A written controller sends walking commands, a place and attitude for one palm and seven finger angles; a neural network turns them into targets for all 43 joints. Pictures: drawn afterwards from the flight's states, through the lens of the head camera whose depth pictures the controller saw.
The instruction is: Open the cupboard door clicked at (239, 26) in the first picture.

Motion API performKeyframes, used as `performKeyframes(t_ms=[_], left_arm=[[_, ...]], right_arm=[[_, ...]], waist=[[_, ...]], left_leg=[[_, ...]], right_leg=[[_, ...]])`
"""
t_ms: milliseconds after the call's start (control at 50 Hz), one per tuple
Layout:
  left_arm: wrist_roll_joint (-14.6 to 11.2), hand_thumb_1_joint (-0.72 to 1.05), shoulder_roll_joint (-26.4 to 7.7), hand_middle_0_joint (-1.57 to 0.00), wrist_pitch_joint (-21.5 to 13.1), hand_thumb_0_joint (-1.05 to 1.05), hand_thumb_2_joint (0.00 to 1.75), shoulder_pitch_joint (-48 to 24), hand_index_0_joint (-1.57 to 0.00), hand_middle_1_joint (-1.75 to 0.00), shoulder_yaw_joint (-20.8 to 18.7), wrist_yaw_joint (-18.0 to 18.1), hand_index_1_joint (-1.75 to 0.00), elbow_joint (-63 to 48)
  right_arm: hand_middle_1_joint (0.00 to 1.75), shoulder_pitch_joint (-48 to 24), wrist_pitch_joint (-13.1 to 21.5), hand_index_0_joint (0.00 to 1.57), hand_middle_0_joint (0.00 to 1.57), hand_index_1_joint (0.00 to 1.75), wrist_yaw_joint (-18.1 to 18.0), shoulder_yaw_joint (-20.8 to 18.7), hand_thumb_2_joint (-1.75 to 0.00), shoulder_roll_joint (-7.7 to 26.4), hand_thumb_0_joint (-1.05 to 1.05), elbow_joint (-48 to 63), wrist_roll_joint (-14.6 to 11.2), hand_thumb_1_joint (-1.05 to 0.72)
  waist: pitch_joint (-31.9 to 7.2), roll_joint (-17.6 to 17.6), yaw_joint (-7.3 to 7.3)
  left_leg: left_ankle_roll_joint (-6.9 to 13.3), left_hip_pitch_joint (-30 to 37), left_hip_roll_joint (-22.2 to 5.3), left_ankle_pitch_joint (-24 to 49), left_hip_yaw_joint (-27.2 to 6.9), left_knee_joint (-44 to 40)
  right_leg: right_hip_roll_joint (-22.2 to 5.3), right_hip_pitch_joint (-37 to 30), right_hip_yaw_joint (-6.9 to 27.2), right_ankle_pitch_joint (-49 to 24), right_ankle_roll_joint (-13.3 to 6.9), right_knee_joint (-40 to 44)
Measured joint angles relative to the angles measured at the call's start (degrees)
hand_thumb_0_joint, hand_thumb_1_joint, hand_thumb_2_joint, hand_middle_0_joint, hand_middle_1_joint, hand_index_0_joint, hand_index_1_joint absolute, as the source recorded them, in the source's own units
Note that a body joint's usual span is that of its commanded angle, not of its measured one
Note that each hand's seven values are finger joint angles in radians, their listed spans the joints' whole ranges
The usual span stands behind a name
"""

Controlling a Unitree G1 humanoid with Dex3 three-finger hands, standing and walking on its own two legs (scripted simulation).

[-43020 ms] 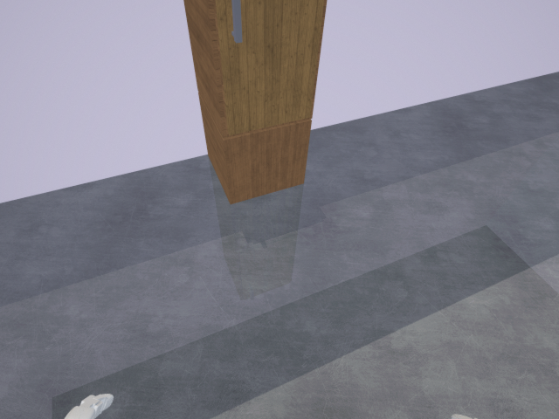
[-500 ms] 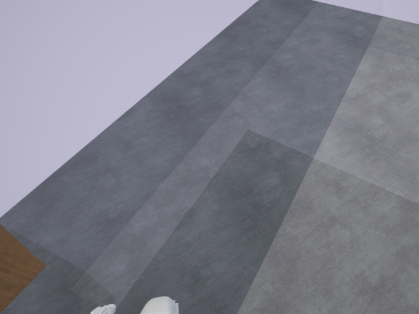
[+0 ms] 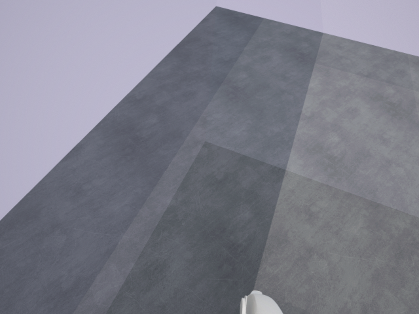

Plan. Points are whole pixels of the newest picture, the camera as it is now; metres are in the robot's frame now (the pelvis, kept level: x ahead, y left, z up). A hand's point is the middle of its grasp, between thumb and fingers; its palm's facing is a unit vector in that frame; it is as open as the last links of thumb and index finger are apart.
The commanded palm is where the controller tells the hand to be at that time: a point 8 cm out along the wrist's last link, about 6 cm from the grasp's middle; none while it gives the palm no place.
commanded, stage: walk to a spot facing it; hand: left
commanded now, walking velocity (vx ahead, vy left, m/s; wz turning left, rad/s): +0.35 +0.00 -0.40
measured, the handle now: out of the picture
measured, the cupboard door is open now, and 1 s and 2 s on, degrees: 45 45 45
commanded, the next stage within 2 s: turn to face it in 0.30 s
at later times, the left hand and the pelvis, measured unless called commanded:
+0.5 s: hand (166, 244) +0.29 +0.12 -0.18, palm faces -0.06 -0.98 -0.19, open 7.2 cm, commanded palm none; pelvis +0.24 -0.06 -0.01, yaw -6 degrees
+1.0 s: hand (163, 200) +0.41 +0.15 -0.17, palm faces +0.19 -0.96 -0.22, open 7.4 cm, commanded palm none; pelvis +0.35 -0.06 -0.01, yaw +10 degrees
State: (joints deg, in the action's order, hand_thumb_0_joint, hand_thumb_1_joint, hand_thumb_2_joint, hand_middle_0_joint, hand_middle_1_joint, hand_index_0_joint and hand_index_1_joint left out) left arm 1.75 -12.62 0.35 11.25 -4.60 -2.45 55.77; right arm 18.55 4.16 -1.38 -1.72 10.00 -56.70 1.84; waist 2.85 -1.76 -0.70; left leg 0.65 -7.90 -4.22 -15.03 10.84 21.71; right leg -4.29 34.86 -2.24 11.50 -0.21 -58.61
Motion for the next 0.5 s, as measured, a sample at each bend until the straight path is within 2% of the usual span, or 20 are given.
performKeyframes(t_ms=[80,160,200,220,260,300,340,400,500], left_arm=[[-0.01,0.91,0.07,-0.19,0.58,0.00,0.90,-3.53,-0.19,-0.30,0.40,-0.39,-0.29,-0.62],[-0.05,0.91,-0.13,-0.19,0.37,0.00,0.90,-6.59,-0.19,-0.30,0.83,-0.54,-0.29,-1.14],[0.09,0.91,-0.73,-0.19,-1.19,0.00,0.90,-7.33,-0.20,-0.30,1.08,-0.44,-0.29,-1.92],[-0.05,0.91,-0.63,-0.19,-2.14,0.00,0.90,-7.57,-0.20,-0.30,0.89,0.02,-0.29,-2.12],[-0.90,0.91,0.17,-0.19,-2.93,0.00,0.90,-7.04,-0.20,-0.30,1.03,0.90,-0.29,-1.95],[-1.27,0.91,1.02,-0.19,-2.87,0.00,0.90,-5.20,-0.20,-0.30,1.35,1.63,-0.29,-1.23],[-1.26,0.91,1.78,-0.19,-2.87,0.00,0.90,-3.01,-0.20,-0.30,1.61,2.17,-0.29,-0.03],[-1.40,0.94,1.88,-0.20,-3.38,-0.01,0.90,-0.26,-0.20,-0.30,0.85,3.04,-0.30,1.59],[-1.10,0.94,1.95,-0.20,-3.74,-0.01,0.90,3.19,-0.20,-0.30,1.54,2.82,-0.30,4.42]], right_arm=[[0.30,4.20,-0.80,0.20,0.20,0.30,0.29,-0.03,-0.90,0.85,0.00,-2.58,0.29,-0.93],[0.30,8.11,-1.58,0.20,0.20,0.30,0.47,0.35,-0.90,1.01,0.00,-4.81,0.51,-0.92],[0.30,10.23,-2.10,0.20,0.20,0.30,0.71,0.74,-0.90,0.32,0.00,-5.94,0.02,-0.92],[0.30,9.96,-2.74,0.20,0.20,0.30,0.90,0.89,-0.90,0.12,0.00,-6.66,-0.46,-0.92],[0.30,8.01,-3.69,0.20,0.20,0.30,1.12,0.68,-0.90,0.19,0.00,-7.30,-1.00,-0.92],[0.30,5.47,-4.00,0.20,0.20,0.30,1.09,0.24,-0.90,0.15,0.01,-6.73,-1.02,-0.92],[0.30,2.49,-3.95,0.20,0.20,0.30,1.07,-0.01,-0.90,-0.17,0.01,-5.28,-0.75,-0.92],[0.30,-1.50,-3.39,0.19,0.20,0.30,1.34,-0.17,-0.90,-1.09,0.01,-2.64,-0.66,-0.92],[0.30,-6.63,-2.98,0.20,0.20,0.30,1.47,-0.62,-0.90,-0.78,0.01,-0.87,-0.91,-0.94]], waist=[[0.53,0.54,1.95],[1.08,1.30,3.84],[0.97,0.63,4.07],[1.33,0.56,3.61],[2.30,1.43,3.70],[1.92,1.92,3.82],[1.19,1.77,3.89],[0.17,1.23,3.45],[-0.69,1.46,2.01]], left_leg=[[-1.31,4.82,-0.25,-2.80,2.26,-1.61],[-3.69,8.52,-1.76,-7.79,3.81,0.63],[-4.23,6.50,-3.20,-11.73,3.73,10.00],[-3.94,2.97,-3.68,-13.75,1.75,20.06],[-2.98,-4.77,-3.31,-13.67,-3.80,38.17],[-2.87,-11.37,-3.31,-10.50,-5.90,45.12],[-3.09,-16.34,-3.75,-7.89,-6.27,43.55],[-3.39,-21.12,-3.95,-4.05,-6.38,35.73],[-2.95,-22.61,-2.32,1.56,-5.96,23.25]], right_leg=[[-0.61,-0.87,-2.03,-2.23,-0.50,11.96],[1.21,-5.82,-4.32,-0.25,-2.34,20.31],[1.99,-10.27,-4.36,-0.06,-4.59,24.48],[2.35,-9.99,-4.14,0.64,-4.81,22.28],[3.51,-12.06,-4.42,3.49,-4.25,20.82],[4.62,-15.45,-4.34,3.92,-3.53,24.04],[5.45,-18.71,-3.83,2.99,-3.34,28.36],[6.21,-22.79,-3.13,2.38,-3.76,33.61],[6.70,-28.82,-3.21,4.34,-2.73,37.44]])
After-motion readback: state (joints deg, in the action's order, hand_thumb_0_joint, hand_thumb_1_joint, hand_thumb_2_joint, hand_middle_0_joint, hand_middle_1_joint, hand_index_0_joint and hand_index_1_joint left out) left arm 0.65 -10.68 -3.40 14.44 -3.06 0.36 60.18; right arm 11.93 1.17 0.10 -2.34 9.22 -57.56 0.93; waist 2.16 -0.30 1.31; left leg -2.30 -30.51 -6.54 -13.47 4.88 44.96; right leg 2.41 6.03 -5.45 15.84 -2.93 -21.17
